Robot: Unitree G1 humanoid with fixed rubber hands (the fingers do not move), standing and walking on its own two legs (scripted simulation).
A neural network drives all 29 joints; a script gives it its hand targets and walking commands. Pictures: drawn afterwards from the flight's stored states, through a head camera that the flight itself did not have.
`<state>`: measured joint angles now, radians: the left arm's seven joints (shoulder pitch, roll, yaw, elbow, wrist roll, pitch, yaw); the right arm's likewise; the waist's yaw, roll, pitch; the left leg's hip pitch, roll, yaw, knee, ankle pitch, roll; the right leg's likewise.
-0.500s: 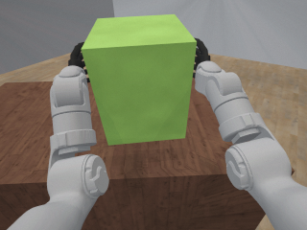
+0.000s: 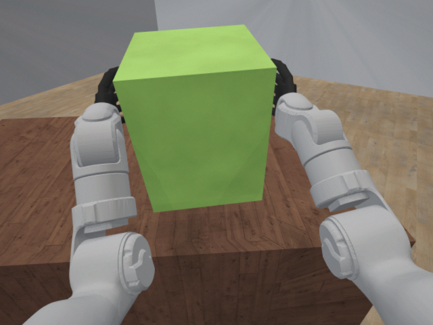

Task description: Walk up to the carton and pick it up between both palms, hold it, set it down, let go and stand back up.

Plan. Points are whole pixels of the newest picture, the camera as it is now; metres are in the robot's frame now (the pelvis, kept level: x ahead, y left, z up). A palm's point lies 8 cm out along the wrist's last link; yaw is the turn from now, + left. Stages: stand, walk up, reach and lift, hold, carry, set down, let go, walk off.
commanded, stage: hold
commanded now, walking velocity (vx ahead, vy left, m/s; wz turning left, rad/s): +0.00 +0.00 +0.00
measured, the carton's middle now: (199, 117) +0.40 +0.00 +0.26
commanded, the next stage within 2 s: none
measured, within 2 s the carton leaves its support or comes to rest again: neither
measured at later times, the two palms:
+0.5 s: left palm (100, 110) +0.37 +0.16 +0.30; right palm (278, 98) +0.36 -0.13 +0.30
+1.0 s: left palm (103, 108) +0.37 +0.16 +0.30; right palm (278, 100) +0.37 -0.13 +0.30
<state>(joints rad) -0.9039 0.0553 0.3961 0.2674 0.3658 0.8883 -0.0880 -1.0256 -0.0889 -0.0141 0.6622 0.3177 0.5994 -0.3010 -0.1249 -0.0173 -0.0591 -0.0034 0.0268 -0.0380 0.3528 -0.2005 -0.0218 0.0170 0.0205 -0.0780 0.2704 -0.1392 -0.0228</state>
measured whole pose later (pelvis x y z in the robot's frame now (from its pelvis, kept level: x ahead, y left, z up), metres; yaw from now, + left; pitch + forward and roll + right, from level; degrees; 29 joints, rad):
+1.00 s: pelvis +0.00 +0.00 +0.00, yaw +1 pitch -7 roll -1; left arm -0.97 0.08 0.41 0.37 0.36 0.85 -0.09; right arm -1.06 -0.09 -0.02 0.73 0.29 0.58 -0.30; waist -0.11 -0.02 -0.07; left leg -0.03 0.02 -0.05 0.34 -0.19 -0.02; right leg 0.00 0.02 -0.07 0.27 -0.14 -0.03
